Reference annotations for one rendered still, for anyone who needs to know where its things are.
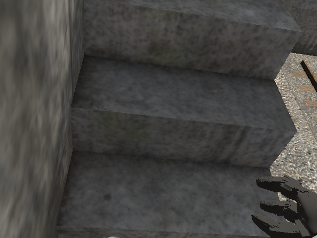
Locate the right robot hand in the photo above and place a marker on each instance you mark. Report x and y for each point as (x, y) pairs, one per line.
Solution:
(302, 214)

